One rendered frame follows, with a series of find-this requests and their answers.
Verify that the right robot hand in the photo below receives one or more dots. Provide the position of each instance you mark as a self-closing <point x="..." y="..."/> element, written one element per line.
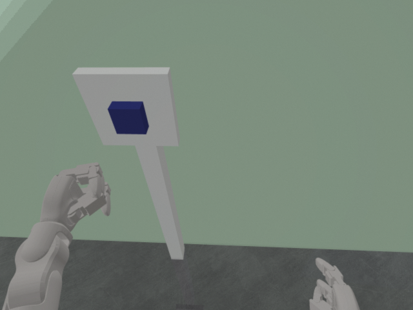
<point x="339" y="297"/>

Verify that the panel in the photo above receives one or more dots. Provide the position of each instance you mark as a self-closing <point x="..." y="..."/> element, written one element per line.
<point x="153" y="86"/>

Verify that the left robot hand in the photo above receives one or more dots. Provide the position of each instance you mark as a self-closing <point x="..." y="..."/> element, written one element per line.
<point x="65" y="202"/>

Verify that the robot left forearm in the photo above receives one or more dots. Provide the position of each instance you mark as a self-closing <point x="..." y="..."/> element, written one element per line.
<point x="39" y="261"/>

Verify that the button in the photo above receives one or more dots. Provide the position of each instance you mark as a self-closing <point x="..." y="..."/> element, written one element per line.
<point x="128" y="117"/>

